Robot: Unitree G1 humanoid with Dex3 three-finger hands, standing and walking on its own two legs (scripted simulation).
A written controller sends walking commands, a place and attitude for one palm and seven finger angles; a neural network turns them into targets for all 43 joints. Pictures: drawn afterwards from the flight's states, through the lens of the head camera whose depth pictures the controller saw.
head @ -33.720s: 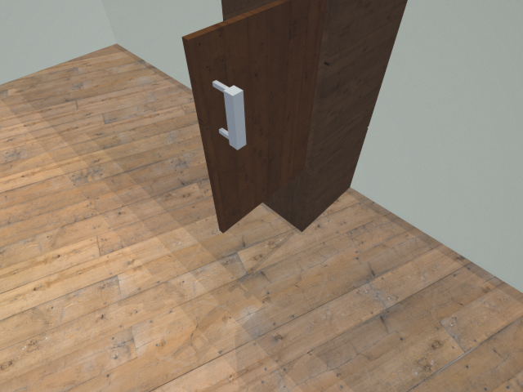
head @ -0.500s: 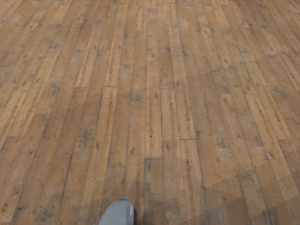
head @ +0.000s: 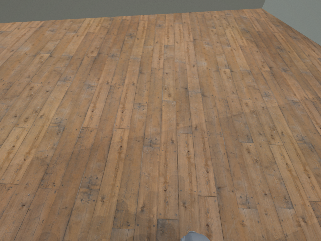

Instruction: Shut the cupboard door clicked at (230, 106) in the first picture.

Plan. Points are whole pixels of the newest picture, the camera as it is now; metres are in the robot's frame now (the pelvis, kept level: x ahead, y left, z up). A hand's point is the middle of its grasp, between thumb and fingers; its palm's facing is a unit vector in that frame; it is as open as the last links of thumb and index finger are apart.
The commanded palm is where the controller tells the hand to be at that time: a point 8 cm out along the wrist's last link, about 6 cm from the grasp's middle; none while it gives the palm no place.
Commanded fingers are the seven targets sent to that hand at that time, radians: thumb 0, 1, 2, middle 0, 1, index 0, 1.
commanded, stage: turn to face it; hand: left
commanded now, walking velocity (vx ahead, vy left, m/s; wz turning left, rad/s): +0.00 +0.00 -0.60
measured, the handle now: out of the picture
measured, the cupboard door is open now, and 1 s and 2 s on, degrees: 60 60 60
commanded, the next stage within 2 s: none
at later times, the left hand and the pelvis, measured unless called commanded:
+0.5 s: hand (98, 227) +0.18 +0.19 -0.18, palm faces -0.21 -0.95 -0.22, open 7.4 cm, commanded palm none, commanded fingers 0.00 0.90 0.90 -0.20 -0.30 -0.20 -0.30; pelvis +0.09 +0.00 +0.00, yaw -16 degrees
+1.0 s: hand (134, 177) +0.33 +0.10 -0.15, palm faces -0.58 -0.77 -0.28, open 7.4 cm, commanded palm none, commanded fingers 0.00 0.90 0.90 -0.20 -0.30 -0.20 -0.30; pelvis +0.10 +0.01 -0.02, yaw -36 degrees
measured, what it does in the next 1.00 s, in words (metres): walks ahead, turning right: right foot, then left foot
